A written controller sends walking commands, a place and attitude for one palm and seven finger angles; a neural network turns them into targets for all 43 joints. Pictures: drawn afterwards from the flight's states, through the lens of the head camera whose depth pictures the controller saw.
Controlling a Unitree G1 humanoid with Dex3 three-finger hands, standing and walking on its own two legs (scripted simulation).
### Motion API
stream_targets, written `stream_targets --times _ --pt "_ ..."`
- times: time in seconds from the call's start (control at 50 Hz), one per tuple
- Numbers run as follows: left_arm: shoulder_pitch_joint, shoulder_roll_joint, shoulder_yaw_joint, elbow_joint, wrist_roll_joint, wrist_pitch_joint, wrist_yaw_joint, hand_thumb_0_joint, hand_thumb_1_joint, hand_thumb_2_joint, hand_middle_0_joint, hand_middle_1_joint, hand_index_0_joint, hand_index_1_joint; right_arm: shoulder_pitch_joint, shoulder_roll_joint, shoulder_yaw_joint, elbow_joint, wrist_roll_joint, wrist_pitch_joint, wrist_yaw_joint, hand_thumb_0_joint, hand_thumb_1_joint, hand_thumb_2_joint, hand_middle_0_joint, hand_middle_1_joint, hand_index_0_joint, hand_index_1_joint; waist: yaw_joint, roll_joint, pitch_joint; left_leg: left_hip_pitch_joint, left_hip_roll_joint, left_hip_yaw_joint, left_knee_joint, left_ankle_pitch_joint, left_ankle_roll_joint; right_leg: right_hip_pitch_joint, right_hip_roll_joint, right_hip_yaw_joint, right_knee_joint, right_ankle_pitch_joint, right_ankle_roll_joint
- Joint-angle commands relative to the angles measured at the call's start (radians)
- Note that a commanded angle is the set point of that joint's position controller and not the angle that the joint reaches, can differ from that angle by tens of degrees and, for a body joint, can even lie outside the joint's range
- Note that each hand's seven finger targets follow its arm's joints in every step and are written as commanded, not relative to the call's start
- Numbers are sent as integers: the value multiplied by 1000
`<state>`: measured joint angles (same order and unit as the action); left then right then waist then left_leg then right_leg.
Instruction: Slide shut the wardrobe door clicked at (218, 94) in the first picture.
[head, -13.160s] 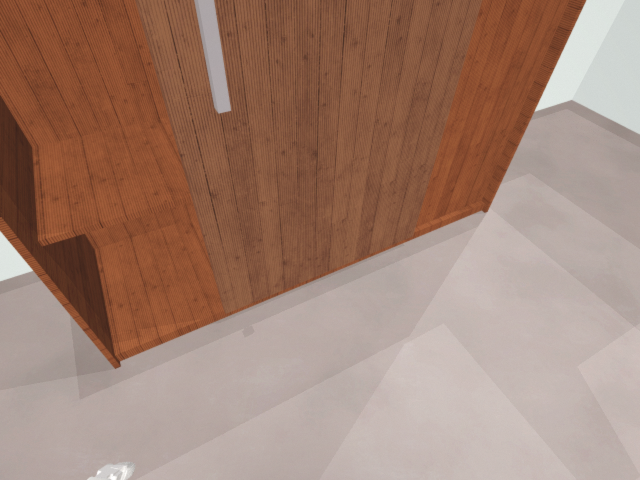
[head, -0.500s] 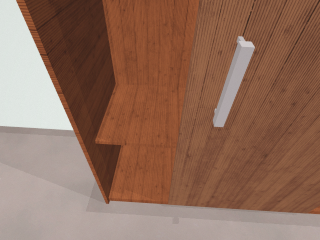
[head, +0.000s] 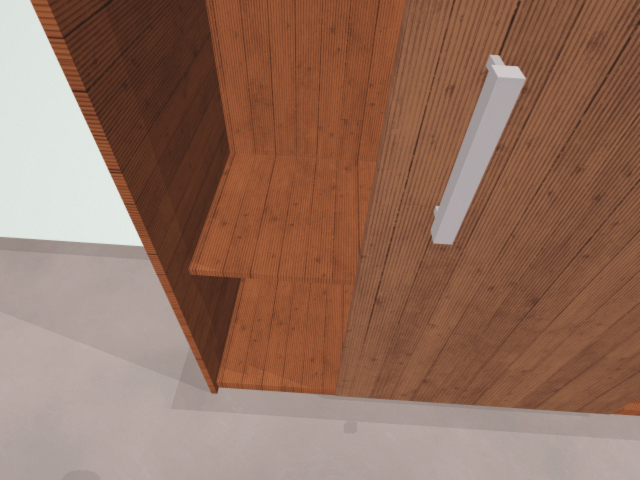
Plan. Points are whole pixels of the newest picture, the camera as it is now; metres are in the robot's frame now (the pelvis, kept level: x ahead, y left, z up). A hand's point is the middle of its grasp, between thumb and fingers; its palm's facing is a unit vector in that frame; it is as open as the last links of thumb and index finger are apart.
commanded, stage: raise the hand with hooked fingers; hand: right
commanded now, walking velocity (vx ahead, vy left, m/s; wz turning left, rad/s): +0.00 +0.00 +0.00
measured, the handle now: (464, 159) +0.46 -0.15 +0.19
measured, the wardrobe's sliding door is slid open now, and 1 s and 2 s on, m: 0.37 0.37 0.37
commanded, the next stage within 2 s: move the hooked fingers beside the handle in 2.00 s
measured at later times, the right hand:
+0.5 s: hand out of the picture +0.13 -0.21 +0.04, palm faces +0.22 +0.97 -0.08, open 9.6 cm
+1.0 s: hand (594, 392) +0.21 -0.25 +0.11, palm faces +0.03 +0.99 -0.10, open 12.6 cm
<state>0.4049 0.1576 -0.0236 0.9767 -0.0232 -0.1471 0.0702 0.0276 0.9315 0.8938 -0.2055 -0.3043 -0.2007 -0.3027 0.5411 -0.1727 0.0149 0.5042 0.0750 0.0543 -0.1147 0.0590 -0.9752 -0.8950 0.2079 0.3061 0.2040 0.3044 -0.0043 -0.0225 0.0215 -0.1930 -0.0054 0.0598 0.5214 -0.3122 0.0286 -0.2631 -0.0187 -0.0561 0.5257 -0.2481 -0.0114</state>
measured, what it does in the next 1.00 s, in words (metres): stands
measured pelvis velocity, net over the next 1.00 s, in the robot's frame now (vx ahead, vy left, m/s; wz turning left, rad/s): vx -0.02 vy -0.01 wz -0.03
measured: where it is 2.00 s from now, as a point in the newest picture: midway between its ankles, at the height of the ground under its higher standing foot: outside the picture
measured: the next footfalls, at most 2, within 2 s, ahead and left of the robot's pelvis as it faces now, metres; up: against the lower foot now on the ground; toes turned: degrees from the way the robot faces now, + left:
none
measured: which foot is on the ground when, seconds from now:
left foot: down 0.00-1.00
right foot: down 0.00-1.00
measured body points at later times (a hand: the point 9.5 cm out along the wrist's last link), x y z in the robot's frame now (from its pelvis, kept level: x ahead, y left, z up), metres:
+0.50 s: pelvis -0.02 +0.01 -0.04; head -0.01 +0.00 +0.41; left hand +0.23 +0.21 -0.07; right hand +0.11 -0.26 +0.05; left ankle -0.02 +0.10 -0.73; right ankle +0.02 -0.11 -0.73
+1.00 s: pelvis -0.02 -0.01 -0.01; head -0.03 +0.00 +0.44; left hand +0.15 +0.25 -0.08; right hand +0.20 -0.30 +0.12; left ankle -0.02 +0.10 -0.73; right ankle +0.02 -0.11 -0.73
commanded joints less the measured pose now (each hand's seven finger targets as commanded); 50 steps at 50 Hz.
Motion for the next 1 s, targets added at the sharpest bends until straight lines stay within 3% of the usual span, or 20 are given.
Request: stream_targets --times 0.0,0.04,0.08,0.12,0.18,0.22,0.24,0.28,0.34,0.42,0.44,0.48,0.52,0.62,0.64,0.72,0.78,0.82,0.88,0.98 --pt "-185 190 48 -302 -51 -211 26 0 900 900 -200 -300 -200 -300 -201 -10 68 -757 85 -131 -8 0 -760 -840 210 390 210 390 38 -36 -119 -125 21 18 -43 4 -4 30 -8 74 -70 -30 -26" --pt "-196 213 47 -348 -25 -255 34 0 900 900 -200 -300 -200 -300 -161 -3 83 -740 86 -205 20 0 -713 -820 213 420 213 420 67 120 -43 -242 11 3 -68 -112 -15 -28 30 79 5 -58 -38" --pt "-201 217 69 -369 2 -254 17 0 900 900 -200 -300 -200 -300 -120 14 29 -558 92 -288 85 0 -667 -800 217 450 217 450 62 295 49 -373 5 16 -31 -175 -25 -147 30 88 74 -73 -24" --pt "-232 208 93 -404 -1 -235 -20 0 900 900 -200 -300 -200 -300 149 32 -38 -359 131 -382 210 0 -620 -780 220 480 220 480 -35 351 49 -354 13 -2 39 -112 -11 -267 33 80 129 -40 -1" --pt "-292 233 115 -503 -2 -202 -58 0 900 900 -200 -300 -200 -300 210 -83 -210 -388 205 -504 411 0 -550 -750 225 525 225 525 -75 224 -131 -224 39 -35 174 201 -5 -298 57 35 220 66 16" --pt "-321 220 118 -558 -1 -154 -67 0 900 900 -200 -300 -200 -300 202 -194 -309 -489 170 -458 418 0 -503 -730 228 555 228 555 -127 22 -204 -172 41 -35 221 273 6 -268 67 0 224 124 7" --pt "-341 210 108 -607 -3 -131 -67 0 900 900 -200 -300 -200 -300 153 -172 -269 -634 171 -436 407 0 -480 -720 230 570 230 570 -119 -59 -244 -166 31 -18 240 282 10 -233 65 -15 218 147 0" --pt "-334 184 103 -650 -4 -95 -55 0 900 900 -200 -300 -200 -300 56 -163 -265 -813 179 -420 355 0 -433 -700 233 600 233 600 -87 -82 -277 -196 13 -3 246 275 5 -193 51 -10 225 155 -11" --pt "-246 170 99 -633 11 -86 -39 0 900 900 -200 -300 -200 -300 -131 -174 -268 -1037 178 -505 271 0 -363 -670 238 645 238 645 -18 -118 -302 -264 -8 -17 237 262 5 -133 27 40 257 188 -25" --pt "-217 195 61 -553 9 -130 -20 0 900 900 -200 -300 -200 -300 -319 -124 -125 -1015 178 -633 314 0 -270 -630 245 705 245 705 89 -103 -160 -429 -22 -15 206 96 -2 -149 7 92 289 57 -32" --pt "-220 204 57 -540 4 -148 -14 0 900 900 -200 -300 -200 -300 -340 -131 -113 -976 187 -639 348 0 -247 -620 247 720 247 720 96 -105 -147 -433 -21 -17 189 38 -2 -154 6 101 281 2 -31" --pt "-236 222 47 -531 -14 -170 1 0 900 900 -200 -300 -200 -300 -341 -169 -117 -871 198 -595 421 0 -200 -600 250 750 250 750 100 -35 -122 -416 -18 -37 135 -59 -10 -181 7 112 260 -93 -33" --pt "-249 236 38 -526 -29 -173 16 0 900 900 -200 -300 -200 -300 -332 -223 -158 -725 204 -478 482 0 -153 -580 253 780 253 780 78 -7 -97 -380 -9 -68 74 -131 -15 -211 12 110 227 -143 -35" --pt "-322 212 29 -551 -37 -151 36 0 900 900 -200 -300 -200 -300 -256 -372 -440 -638 286 -219 484 0 -37 -530 262 855 262 855 -52 94 -259 -151 27 -83 20 -93 -31 -173 20 94 153 -34 -27" --pt "-327 192 19 -565 -36 -150 33 0 900 900 -200 -300 -200 -300 -250 -324 -436 -710 317 -209 466 0 -13 -520 263 870 263 870 -61 68 -283 -122 28 -62 26 -43 -31 -155 23 90 138 4 -24" --pt "-309 180 21 -542 -27 -188 10 0 900 900 -200 -300 -200 -300 -267 -341 -513 -836 340 -250 374 0 80 -480 270 930 270 930 -72 0 -257 -115 -1 6 43 111 -20 -95 15 90 86 100 -18" --pt "-267 201 31 -517 -28 -227 -8 0 900 900 -200 -300 -200 -300 -287 -295 -415 -855 291 -295 381 0 150 -450 275 975 275 975 -30 -72 -196 -169 -10 18 36 133 -17 -51 13 74 69 106 -20" --pt "-264 219 35 -499 -33 -243 -4 0 900 900 -200 -300 -200 -300 -328 -279 -368 -790 277 -275 407 0 197 -430 278 1005 278 1005 -5 -30 -119 -189 -9 8 5 100 -19 -63 10 79 60 62 -26" --pt "-259 247 37 -492 -50 -264 18 0 900 900 -200 -300 -200 -300 -431 -345 -382 -767 285 -230 454 0 267 -400 283 1050 283 1050 -6 -41 -122 -180 -4 -5 -35 2 -23 -35 11 90 22 -17 -28" --pt "-270 245 27 -484 -44 -283 36 0 900 900 -200 -300 -200 -300 -559 -463 -503 -860 290 -202 441 0 383 -350 292 1125 292 1125 -34 -68 -207 -97 -9 21 -48 52 -13 74 9 116 -32 43 -29"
